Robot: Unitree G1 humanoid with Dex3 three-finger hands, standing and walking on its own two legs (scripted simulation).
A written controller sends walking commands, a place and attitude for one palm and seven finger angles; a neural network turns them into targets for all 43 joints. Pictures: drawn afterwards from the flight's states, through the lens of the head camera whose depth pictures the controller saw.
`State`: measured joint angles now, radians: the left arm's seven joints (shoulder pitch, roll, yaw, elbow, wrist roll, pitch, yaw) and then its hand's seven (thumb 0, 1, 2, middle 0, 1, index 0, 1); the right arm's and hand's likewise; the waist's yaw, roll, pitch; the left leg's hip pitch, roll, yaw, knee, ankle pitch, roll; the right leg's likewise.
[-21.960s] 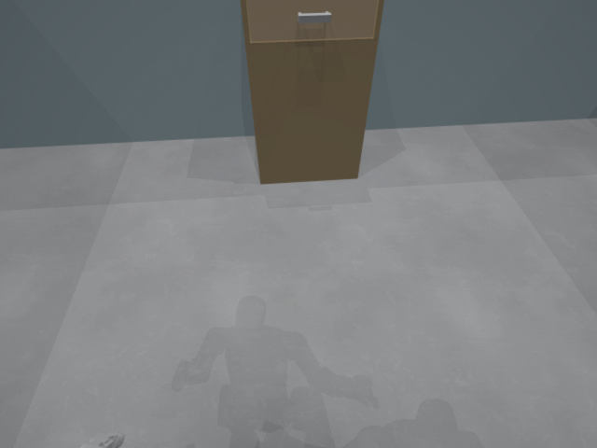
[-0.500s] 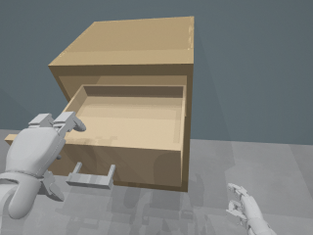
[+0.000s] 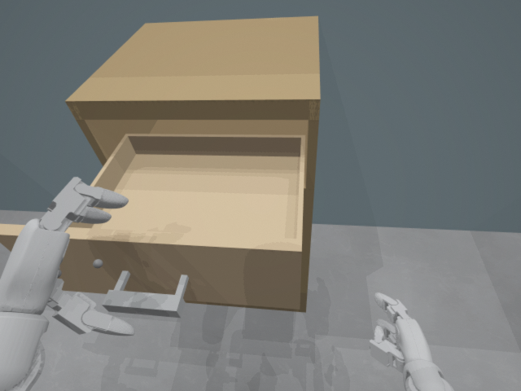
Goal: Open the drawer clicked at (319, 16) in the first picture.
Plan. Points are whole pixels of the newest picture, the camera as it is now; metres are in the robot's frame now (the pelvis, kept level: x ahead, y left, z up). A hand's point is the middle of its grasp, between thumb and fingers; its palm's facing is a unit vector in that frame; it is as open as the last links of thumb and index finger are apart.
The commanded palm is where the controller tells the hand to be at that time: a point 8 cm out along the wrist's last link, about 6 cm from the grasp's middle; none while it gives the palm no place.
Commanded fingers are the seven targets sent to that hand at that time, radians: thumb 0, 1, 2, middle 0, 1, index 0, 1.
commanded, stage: draw the hand back to the body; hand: left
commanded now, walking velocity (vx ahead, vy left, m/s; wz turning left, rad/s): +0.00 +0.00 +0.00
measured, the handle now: (149, 291) +0.24 +0.22 +0.03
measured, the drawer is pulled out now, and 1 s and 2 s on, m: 0.30 0.30 0.30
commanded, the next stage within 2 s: step back with the hand held close in 0.90 s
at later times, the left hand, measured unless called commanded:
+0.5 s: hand (100, 235) +0.22 +0.21 +0.21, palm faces +0.37 -0.82 -0.44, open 10.4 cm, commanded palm +0.17 +0.26 +0.22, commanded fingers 0.00 0.58 0.76 -0.22 -0.50 -0.22 -0.50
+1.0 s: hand (95, 240) +0.21 +0.21 +0.20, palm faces +0.42 -0.81 -0.41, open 7.5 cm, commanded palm +0.16 +0.26 +0.22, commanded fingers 0.00 0.90 0.90 -0.20 -0.30 -0.20 -0.30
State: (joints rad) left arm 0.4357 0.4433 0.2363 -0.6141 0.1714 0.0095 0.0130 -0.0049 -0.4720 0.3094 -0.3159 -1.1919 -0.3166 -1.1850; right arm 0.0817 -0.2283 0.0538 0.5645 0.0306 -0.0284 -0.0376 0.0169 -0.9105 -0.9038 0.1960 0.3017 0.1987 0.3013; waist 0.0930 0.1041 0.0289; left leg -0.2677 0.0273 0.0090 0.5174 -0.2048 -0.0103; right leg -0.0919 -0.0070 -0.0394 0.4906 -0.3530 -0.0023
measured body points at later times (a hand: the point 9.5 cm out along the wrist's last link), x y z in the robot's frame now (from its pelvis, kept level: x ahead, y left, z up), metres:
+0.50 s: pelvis +0.03 -0.01 +0.00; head +0.02 -0.04 +0.45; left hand +0.19 +0.25 +0.23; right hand +0.21 -0.24 -0.09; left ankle +0.05 +0.13 -0.73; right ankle -0.05 -0.12 -0.73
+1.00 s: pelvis +0.03 -0.02 +0.00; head +0.02 -0.05 +0.45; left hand +0.19 +0.25 +0.23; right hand +0.23 -0.24 -0.08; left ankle +0.05 +0.13 -0.73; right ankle -0.05 -0.12 -0.73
